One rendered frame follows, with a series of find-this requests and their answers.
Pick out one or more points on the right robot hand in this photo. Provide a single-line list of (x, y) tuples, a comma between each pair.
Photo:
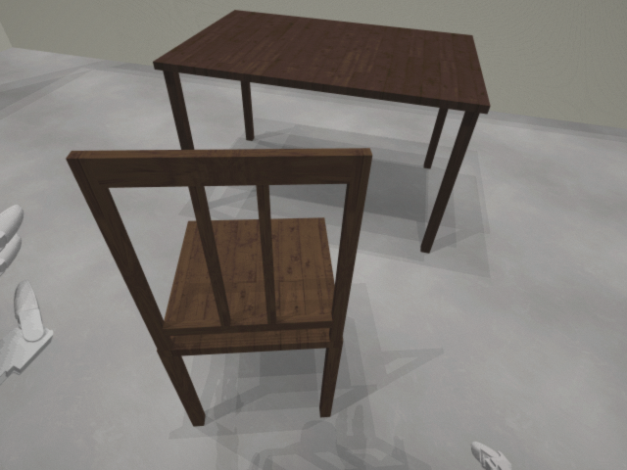
[(489, 459)]

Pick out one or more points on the chair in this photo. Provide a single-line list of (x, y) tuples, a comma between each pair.
[(244, 285)]

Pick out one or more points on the table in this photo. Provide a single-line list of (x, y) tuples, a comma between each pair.
[(413, 66)]

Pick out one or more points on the left robot hand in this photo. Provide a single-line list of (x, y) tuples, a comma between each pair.
[(20, 347)]

